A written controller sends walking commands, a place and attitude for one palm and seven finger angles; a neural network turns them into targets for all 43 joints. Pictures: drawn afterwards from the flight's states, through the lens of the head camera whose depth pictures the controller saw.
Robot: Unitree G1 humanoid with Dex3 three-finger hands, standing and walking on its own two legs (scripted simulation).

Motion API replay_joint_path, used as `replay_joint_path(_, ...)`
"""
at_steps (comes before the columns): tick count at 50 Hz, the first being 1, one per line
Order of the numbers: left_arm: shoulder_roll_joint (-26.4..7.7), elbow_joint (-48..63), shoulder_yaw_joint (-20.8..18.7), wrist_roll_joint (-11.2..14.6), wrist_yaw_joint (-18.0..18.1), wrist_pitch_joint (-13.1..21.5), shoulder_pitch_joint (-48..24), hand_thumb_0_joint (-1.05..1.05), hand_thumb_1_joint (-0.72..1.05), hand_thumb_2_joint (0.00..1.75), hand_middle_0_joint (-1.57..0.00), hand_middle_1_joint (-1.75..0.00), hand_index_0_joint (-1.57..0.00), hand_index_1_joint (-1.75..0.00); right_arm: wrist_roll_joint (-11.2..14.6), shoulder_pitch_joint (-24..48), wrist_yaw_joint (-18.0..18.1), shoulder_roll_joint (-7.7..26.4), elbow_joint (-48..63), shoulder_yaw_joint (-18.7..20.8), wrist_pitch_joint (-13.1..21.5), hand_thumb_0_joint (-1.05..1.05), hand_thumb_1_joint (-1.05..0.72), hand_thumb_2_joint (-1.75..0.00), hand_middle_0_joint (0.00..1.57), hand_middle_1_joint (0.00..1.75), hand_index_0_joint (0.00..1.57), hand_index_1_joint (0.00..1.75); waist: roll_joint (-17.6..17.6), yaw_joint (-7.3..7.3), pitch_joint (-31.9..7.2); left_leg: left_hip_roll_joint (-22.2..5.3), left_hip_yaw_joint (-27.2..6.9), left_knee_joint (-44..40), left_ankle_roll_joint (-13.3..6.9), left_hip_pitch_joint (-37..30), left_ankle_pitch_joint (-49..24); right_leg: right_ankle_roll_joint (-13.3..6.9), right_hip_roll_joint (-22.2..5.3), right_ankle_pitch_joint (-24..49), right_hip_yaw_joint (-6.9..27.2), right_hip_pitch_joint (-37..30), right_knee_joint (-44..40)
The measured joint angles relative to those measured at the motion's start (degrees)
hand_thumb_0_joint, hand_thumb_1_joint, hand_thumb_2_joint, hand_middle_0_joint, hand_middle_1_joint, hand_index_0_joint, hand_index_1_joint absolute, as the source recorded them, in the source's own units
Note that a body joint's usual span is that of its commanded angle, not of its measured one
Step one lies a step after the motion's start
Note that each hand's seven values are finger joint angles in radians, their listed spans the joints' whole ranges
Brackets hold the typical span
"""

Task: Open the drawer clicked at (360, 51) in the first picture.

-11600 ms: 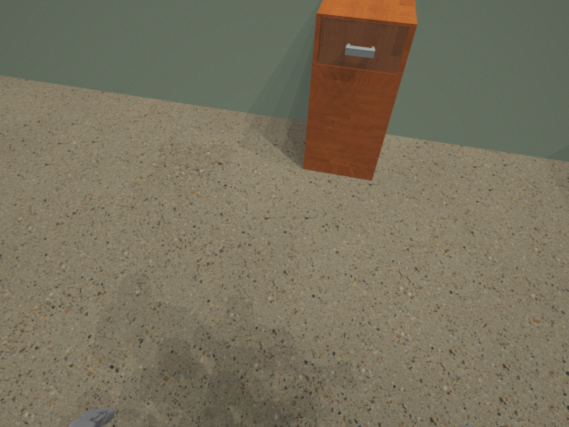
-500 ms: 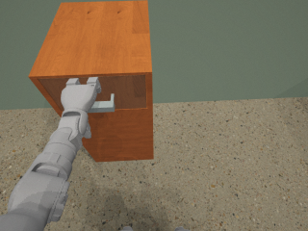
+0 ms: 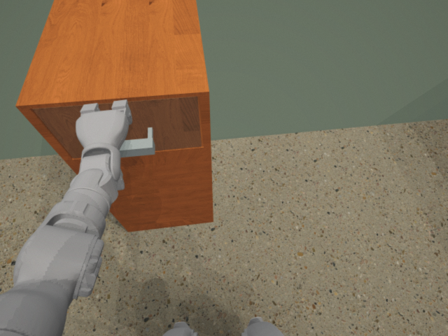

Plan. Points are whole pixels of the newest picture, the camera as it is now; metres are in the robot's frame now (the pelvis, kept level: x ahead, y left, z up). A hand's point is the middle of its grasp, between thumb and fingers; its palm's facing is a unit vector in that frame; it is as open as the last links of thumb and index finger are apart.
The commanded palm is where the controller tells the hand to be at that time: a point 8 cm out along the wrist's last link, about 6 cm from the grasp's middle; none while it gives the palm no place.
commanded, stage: move the hooked fingers above the handle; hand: left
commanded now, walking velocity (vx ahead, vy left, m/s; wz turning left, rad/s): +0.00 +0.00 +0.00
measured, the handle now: (128, 140) +0.54 +0.17 -0.04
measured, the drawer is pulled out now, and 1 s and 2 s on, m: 0.00 0.00 0.00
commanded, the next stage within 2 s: none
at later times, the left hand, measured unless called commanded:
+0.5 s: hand (120, 142) +0.49 +0.17 +0.01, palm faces -0.06 -0.01 -1.00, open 13.6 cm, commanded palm +0.47 +0.16 +0.07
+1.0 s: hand (116, 146) +0.48 +0.18 +0.02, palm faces -0.04 -0.02 -1.00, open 13.8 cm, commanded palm +0.47 +0.17 +0.07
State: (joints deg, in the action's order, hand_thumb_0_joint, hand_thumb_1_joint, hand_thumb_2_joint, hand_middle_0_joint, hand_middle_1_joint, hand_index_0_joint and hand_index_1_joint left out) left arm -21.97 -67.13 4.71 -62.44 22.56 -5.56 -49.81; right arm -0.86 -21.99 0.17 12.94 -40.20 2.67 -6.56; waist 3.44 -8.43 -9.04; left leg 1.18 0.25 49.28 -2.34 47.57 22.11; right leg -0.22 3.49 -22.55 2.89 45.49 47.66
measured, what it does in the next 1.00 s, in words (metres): stands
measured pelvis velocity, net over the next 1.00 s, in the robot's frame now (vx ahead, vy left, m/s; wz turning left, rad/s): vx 0.01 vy -0.01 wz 0.03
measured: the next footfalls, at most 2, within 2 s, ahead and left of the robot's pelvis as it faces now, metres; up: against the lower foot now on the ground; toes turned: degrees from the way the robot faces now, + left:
none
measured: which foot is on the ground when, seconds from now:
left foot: down 0.00-1.00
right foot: down 0.00-1.00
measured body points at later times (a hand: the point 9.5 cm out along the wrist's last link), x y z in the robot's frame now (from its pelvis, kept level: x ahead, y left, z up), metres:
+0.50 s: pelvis +0.01 -0.01 +0.00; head +0.11 -0.01 +0.44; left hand +0.49 +0.17 +0.07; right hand +0.03 -0.27 -0.13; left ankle +0.00 +0.09 -0.69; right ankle -0.01 -0.12 -0.69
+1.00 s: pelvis +0.01 -0.01 +0.00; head +0.10 -0.02 +0.44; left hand +0.48 +0.18 +0.07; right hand +0.05 -0.28 -0.13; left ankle +0.00 +0.09 -0.69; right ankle -0.01 -0.12 -0.69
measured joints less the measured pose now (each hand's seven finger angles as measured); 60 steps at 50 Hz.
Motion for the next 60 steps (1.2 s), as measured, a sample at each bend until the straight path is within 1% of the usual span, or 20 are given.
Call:
replay_joint_path(4, 0.4, 1.4, 2.7, 0.8, -1.6, 2.2, -0.6, 0.0, -0.49, 0.31, -0.32, -1.21, -0.33, -1.21, -0.2, -0.2, 0.2, 0.1, -0.2, 0.4, 0.9, 0.0, -0.9, -0.9, 0.2, 0.3, 0.2, 0.3, -0.5, 0.46, -0.1, 0.3, -0.8, 0.0, 0.1, 0.1, -0.1, 0.0, -0.2, 0.0, -0.8, -0.3, -0.4)
replay_joint_path(8, 1.7, 1.3, 3.7, 0.1, -1.1, 4.1, -1.6, 0.0, -0.49, 0.31, -0.32, -1.2, -0.33, -1.2, -0.5, 0.6, 0.1, 0.6, -0.4, 0.6, 1.3, 0.0, -0.9, -0.9, 0.2, 0.3, 0.2, 0.3, -0.9, 0.19, -0.6, 0.5, -1.4, 1.2, 0.1, 1.3, 0.5, -0.1, -0.4, -0.7, -1.4, 0.6, 0.5)
replay_joint_path(10, 2.3, 1.3, 2.8, -0.7, 0.4, 3.8, -1.8, 0.0, -0.49, 0.31, -0.33, -1.22, -0.32, -1.2, -0.8, 1.0, 0.1, 0.9, -0.2, 0.7, 1.3, 0.0, -0.9, -0.9, 0.2, 0.3, 0.2, 0.3, -0.8, 0.03, -0.9, 0.5, -1.4, 2.0, 0.1, 2.3, 0.9, -0.1, -0.4, -1.0, -1.5, 1.5, 1.3)
replay_joint_path(13, 2.6, 2.2, 1.2, -1.8, 2.4, 3.8, -0.9, 0.0, -0.49, 0.31, -0.36, -1.24, -0.34, -1.21, -1.2, 1.7, -0.1, 1.2, 0.3, 0.8, 0.8, 0.0, -0.91, -0.9, 0.2, 0.3, 0.2, 0.3, -0.5, 0.23, -1.3, 0.3, -1.2, 2.9, 0.2, 3.2, 1.3, -0.2, -0.2, -1.5, -1.3, 2.5, 2.3)
replay_joint_path(16, 2.9, 2.3, 0.8, -1.8, 3.5, 1.8, -0.2, 0.0, -0.49, 0.31, -0.35, -1.24, -0.34, -1.22, -1.3, 2.5, -0.4, 1.0, 0.5, 0.9, 0.1, 0.0, -0.91, -0.9, 0.2, 0.3, 0.2, 0.3, -0.1, 0.47, -1.1, 0.2, -0.9, 3.0, 0.2, 2.9, 1.5, -0.2, -0.1, -1.6, -1.0, 2.5, 2.5)
replay_joint_path(19, 2.7, 1.6, 0.3, -1.1, 3.4, -0.3, -0.1, 0.0, -0.49, 0.31, -0.34, -1.23, -0.35, -1.22, -0.8, 3.2, -0.3, 0.5, 0.7, 0.3, -0.7, 0.0, -0.91, -0.9, 0.2, 0.3, 0.2, 0.3, 0.0, 0.47, -0.7, 0.0, -0.7, 2.1, 0.3, 1.8, 1.4, -0.3, 0.1, -1.4, -0.8, 1.5, 1.9)
replay_joint_path(22, 2.2, 1.1, 0.7, -0.2, 1.9, -1.4, -0.3, 0.0, -0.49, 0.31, -0.33, -1.22, -0.35, -1.22, -0.4, 3.3, 0.0, 0.0, 1.0, -0.1, -0.9, 0.0, -0.91, -0.9, 0.2, 0.3, 0.2, 0.3, 0.0, 0.44, -0.2, 0.0, -0.7, 0.8, 0.4, 0.4, 0.9, -0.5, 0.1, -1.0, -0.8, 0.2, 0.8)
replay_joint_path(26, 1.7, 2.2, 1.3, 0.6, -0.9, -0.7, 0.4, 0.0, -0.49, 0.31, -0.32, -1.21, -0.36, -1.22, -0.1, 2.6, 0.5, -0.4, 1.3, -0.2, -0.7, 0.0, -0.91, -0.9, 0.2, 0.3, 0.2, 0.3, -0.1, 0.69, -0.1, -0.2, -0.8, -0.8, 0.7, -1.3, 0.4, -0.7, 0.2, -0.5, -0.8, -1.4, -0.7)
replay_joint_path(29, 1.7, 3.9, 1.5, 1.1, -2.2, 1.5, 1.7, 0.0, -0.49, 0.31, -0.32, -1.21, -0.35, -1.22, -0.1, 1.7, 0.7, -0.4, 1.2, 0.0, -0.6, 0.0, -0.91, -0.9, 0.2, 0.3, 0.2, 0.3, -0.2, 1.14, -0.5, -0.3, -0.9, -1.5, 0.9, -2.4, 0.3, -0.9, 0.3, -0.5, -0.8, -2.4, -1.4)
replay_joint_path(32, 1.9, 5.0, 1.6, 0.7, -2.2, 3.5, 3.1, 0.0, -0.49, 0.31, -0.32, -1.2, -0.34, -1.21, -0.1, 1.3, 0.7, 0.0, 1.0, 0.3, -0.6, 0.0, -0.9, -0.9, 0.2, 0.3, 0.2, 0.3, -0.3, 1.48, -0.8, -0.4, -0.9, -1.7, 1.0, -3.0, 0.5, -1.1, 0.4, -0.6, -0.8, -3.0, -1.5)
replay_joint_path(35, 1.8, 5.7, 0.3, -0.3, -1.0, 4.8, 4.6, 0.0, -0.49, 0.31, -0.32, -1.2, -0.33, -1.21, -0.2, 1.4, 0.7, 0.5, 0.9, 0.4, -0.8, 0.0, -0.9, -0.9, 0.2, 0.3, 0.2, 0.3, -0.4, 1.63, -1.1, -0.5, -0.7, -1.4, 1.1, -3.0, 0.8, -1.2, 0.5, -0.9, -0.6, -2.9, -1.2)
replay_joint_path(38, 1.4, 6.0, -0.7, -0.9, 0.5, 4.8, 5.7, 0.0, -0.49, 0.31, -0.31, -1.2, -0.33, -1.2, -0.2, 1.8, 0.6, 0.8, 1.1, 0.7, -0.8, 0.0, -0.91, -0.9, 0.2, 0.3, 0.2, 0.3, -0.5, 1.77, -1.0, -0.6, -0.6, -1.2, 1.1, -2.8, 0.8, -1.3, 0.6, -1.0, -0.6, -2.5, -0.7)
replay_joint_path(41, 0.7, 6.0, -0.7, -1.1, 1.4, 4.0, 6.2, 0.0, -0.49, 0.31, -0.31, -1.2, -0.33, -1.2, -0.2, 2.3, 0.5, 0.9, 1.0, 1.0, -0.7, 0.0, -0.91, -0.9, 0.2, 0.3, 0.2, 0.3, -0.4, 1.98, -0.6, -0.5, -0.8, -1.0, 1.2, -2.4, 0.8, -1.3, 0.5, -1.0, -0.8, -2.2, -0.5)
replay_joint_path(44, 0.3, 6.1, 0.0, -0.6, 1.3, 3.2, 5.7, 0.0, -0.49, 0.31, -0.32, -1.2, -0.32, -1.2, -0.1, 2.8, 0.4, 0.9, 0.7, 1.3, -0.5, 0.0, -0.91, -0.9, 0.2, 0.3, 0.2, 0.3, -0.4, 2.26, -0.2, -0.4, -1.2, -1.0, 1.2, -2.2, 0.6, -1.3, 0.4, -1.0, -1.1, -2.2, -0.6)
replay_joint_path(48, 0.5, 6.1, 1.9, 0.6, -0.1, 3.0, 4.2, 0.0, -0.49, 0.31, -0.32, -1.2, -0.32, -1.2, -0.1, 3.2, 0.3, 0.7, 0.0, 1.5, -0.1, 0.0, -0.91, -0.9, 0.2, 0.3, 0.2, 0.3, -0.6, 2.36, -0.1, -0.1, -1.8, -1.1, 1.2, -2.2, 0.4, -1.3, 0.1, -0.9, -1.8, -2.5, -0.9)
replay_joint_path(52, 1.4, 5.2, 2.7, 0.8, -1.0, 3.4, 2.5, 0.0, -0.49, 0.31, -0.32, -1.2, -0.32, -1.2, 0.0, 3.5, 0.3, 0.6, -0.2, 1.2, 0.1, 0.0, -0.91, -0.9, 0.2, 0.3, 0.2, 0.3, -0.7, 1.87, -0.4, -0.1, -1.9, -1.0, 1.2, -2.2, 0.4, -1.2, 0.1, -0.9, -1.9, -2.7, -1.1)
replay_joint_path(57, 1.5, 4.0, 0.7, -0.2, -0.6, 3.6, 1.6, 0.0, -0.49, 0.31, -0.31, -1.2, -0.32, -1.2, -0.1, 3.5, 0.4, 0.5, 0.9, 0.5, -0.1, 0.0, -0.91, -0.9, 0.2, 0.3, 0.2, 0.3, -0.7, 0.88, -0.8, -0.3, -1.1, -0.6, 0.9, -1.6, 0.7, -1.0, 0.3, -0.9, -1.1, -1.7, -0.5)
replay_joint_path(60, 1.6, 4.6, 0.0, -0.8, 0.2, 3.5, 2.3, 0.0, -0.49, 0.31, -0.32, -1.21, -0.33, -1.21, -0.2, 2.7, 0.3, 0.5, 1.5, 0.5, -0.2, 0.0, -0.91, -0.9, 0.2, 0.3, 0.2, 0.3, -0.3, 1.11, -1.0, -0.3, -0.6, -0.3, 0.8, -1.1, 0.9, -0.9, 0.3, -1.0, -0.6, -1.1, -0.1)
